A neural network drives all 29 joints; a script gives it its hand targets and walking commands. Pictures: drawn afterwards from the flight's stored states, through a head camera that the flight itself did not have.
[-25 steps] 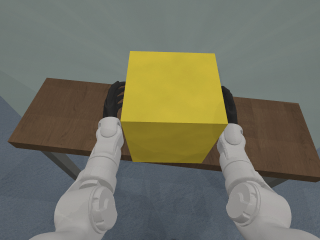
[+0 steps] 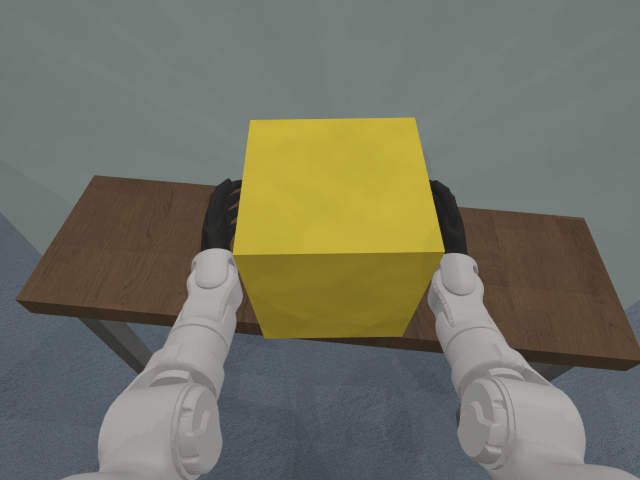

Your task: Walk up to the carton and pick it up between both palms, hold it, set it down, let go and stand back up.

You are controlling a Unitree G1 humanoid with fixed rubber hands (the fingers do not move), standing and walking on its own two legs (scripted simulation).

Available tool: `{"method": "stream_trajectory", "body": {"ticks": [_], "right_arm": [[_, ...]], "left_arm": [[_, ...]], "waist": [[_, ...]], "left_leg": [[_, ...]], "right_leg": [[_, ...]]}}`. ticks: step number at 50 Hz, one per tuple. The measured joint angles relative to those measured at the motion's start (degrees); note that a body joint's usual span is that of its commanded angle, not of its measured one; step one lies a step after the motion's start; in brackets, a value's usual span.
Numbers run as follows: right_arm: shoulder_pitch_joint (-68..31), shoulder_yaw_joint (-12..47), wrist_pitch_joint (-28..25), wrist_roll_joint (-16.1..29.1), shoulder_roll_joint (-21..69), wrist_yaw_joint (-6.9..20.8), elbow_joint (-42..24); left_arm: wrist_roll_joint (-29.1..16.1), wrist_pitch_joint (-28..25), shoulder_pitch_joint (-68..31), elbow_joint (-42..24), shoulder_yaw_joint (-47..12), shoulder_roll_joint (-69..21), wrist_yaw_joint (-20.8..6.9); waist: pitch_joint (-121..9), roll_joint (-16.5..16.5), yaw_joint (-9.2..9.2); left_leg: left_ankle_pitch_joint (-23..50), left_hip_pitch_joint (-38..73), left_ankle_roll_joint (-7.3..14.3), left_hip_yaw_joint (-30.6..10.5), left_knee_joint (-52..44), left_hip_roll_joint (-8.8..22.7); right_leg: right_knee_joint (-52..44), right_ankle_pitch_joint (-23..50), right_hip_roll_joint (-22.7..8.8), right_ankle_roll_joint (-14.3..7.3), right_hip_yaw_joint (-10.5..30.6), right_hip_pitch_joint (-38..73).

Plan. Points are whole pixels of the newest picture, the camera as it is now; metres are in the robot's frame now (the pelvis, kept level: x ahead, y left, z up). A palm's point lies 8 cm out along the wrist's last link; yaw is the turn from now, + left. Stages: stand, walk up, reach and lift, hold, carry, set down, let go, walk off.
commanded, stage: reach and lift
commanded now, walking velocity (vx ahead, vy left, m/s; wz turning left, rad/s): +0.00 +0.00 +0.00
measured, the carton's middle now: (332, 238) +0.43 -0.02 +0.04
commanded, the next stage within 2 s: hold in 1.98 s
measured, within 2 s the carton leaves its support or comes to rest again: neither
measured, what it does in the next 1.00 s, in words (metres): stands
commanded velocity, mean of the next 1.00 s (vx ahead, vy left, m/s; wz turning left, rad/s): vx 0.00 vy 0.00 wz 0.00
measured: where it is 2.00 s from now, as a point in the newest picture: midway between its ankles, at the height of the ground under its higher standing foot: outside the picture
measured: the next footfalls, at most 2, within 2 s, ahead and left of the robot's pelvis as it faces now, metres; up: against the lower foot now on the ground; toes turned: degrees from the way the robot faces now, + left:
none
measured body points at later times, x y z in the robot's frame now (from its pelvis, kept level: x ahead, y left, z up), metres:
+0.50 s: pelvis -0.01 +0.02 +0.00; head -0.03 +0.03 +0.45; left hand +0.40 +0.16 +0.15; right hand +0.40 -0.14 +0.14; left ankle -0.03 +0.12 -0.74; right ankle +0.02 -0.09 -0.74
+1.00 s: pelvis -0.03 +0.03 +0.00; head -0.06 +0.06 +0.45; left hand +0.37 +0.15 +0.19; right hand +0.35 -0.15 +0.15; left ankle -0.03 +0.12 -0.74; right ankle +0.02 -0.09 -0.74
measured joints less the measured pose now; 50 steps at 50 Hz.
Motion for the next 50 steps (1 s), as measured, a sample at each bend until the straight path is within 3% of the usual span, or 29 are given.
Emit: {"method": "stream_trajectory", "body": {"ticks": [11, 19, 26, 35, 50], "right_arm": [[1.9, 6.8, 8.0, 8.6, -0.5, 0.1, -5.9], [2.3, 9.8, 18.0, 15.2, -0.6, 0.0, -13.0], [1.3, 7.4, 24.5, 14.9, 0.9, 0.2, -16.2], [1.8, 3.7, 26.1, 12.0, 3.2, 1.4, -17.6], [5.9, 11.9, 33.9, 20.0, 0.9, -0.5, -29.4]], "left_arm": [[-2.7, 8.8, 1.8, -6.9, -4.5, 0.7, 1.0], [-2.1, 21.0, 2.1, -16.1, -5.9, 1.1, 1.0], [3.1, 32.2, 0.8, -24.2, -3.7, 0.4, -1.2], [9.3, 40.4, 0.6, -32.3, -1.5, -1.5, -4.2], [8.3, 50.8, 3.4, -45.0, -5.4, -1.7, -3.3]], "waist": [[-0.1, 0.4, -0.41], [2.0, 0.3, -0.81], [5.4, -1.1, -1.20], [8.9, -2.8, -1.81], [11.3, -2.3, -4.08]], "left_leg": [[-0.9, 3.0, 0.6, -0.2, 1.3, -0.1], [-1.2, 9.0, 1.2, -0.6, 0.9, -0.7], [-0.8, 15.6, 1.6, -1.1, -0.7, -1.3], [-0.2, 20.9, 2.2, -0.8, -2.1, -1.9], [-1.4, 21.0, 2.9, 1.0, 0.8, -1.5]], "right_leg": [[-0.2, -0.2, -0.1, 0.6, 0.0, 3.7], [-0.8, -0.5, -0.5, 1.3, -0.1, 10.1], [-2.7, 0.0, -1.0, 1.8, -0.4, 17.0], [-4.0, 0.5, -1.4, 2.4, 0.1, 22.2], [-2.0, 0.6, -1.1, 2.9, 2.0, 22.1]]}}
